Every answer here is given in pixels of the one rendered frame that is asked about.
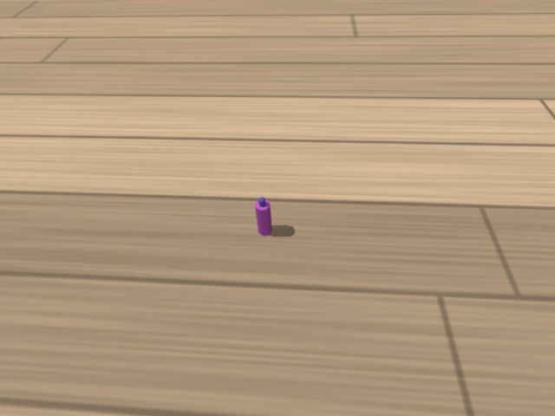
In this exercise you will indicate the bottle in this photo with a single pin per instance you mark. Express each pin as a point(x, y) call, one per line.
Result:
point(263, 211)

